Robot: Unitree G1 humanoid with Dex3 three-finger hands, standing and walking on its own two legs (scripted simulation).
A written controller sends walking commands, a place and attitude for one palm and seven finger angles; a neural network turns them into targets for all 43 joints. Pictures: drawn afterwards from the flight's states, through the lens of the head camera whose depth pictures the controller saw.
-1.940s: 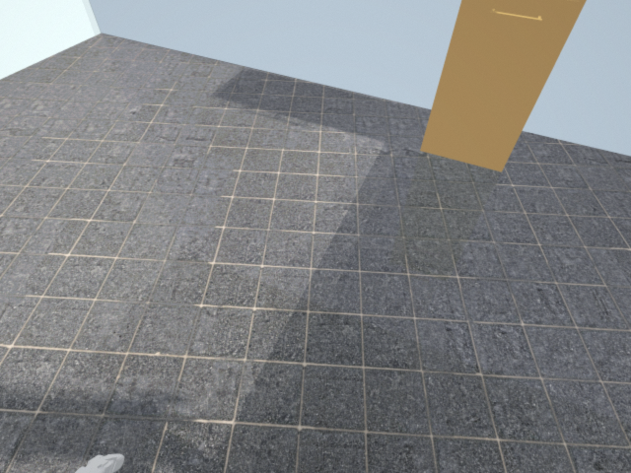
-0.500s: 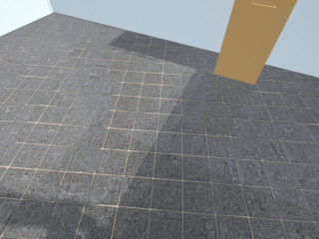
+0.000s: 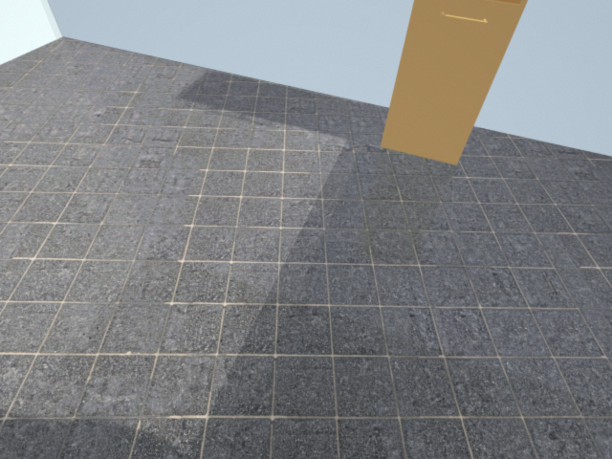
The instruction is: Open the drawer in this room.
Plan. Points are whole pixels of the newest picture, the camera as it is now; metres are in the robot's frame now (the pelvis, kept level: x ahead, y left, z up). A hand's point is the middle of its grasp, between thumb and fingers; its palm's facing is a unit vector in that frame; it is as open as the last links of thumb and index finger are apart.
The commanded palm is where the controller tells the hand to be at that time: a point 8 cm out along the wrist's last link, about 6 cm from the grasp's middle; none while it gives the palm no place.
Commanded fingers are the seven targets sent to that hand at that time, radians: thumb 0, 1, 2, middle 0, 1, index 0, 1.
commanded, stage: turn or walk to find it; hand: left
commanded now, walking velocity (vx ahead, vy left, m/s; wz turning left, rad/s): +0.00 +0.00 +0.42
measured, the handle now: out of the picture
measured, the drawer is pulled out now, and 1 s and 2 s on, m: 0.00 0.00 0.00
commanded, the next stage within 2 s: none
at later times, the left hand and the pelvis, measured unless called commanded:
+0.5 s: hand out of the picture +0.02 +0.19 -0.17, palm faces +0.05 -0.98 -0.21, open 7.4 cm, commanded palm none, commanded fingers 0.00 0.90 0.90 -0.20 -0.30 -0.20 -0.30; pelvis +0.01 +0.01 +0.00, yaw +1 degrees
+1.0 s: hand out of the picture -0.01 +0.16 -0.15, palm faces -0.05 -0.98 -0.20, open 7.4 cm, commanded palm none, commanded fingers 0.00 0.90 0.90 -0.20 -0.30 -0.20 -0.30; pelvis +0.03 -0.02 +0.01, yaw -9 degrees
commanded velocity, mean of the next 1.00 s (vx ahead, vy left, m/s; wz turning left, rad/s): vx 0.14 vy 0.00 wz -0.19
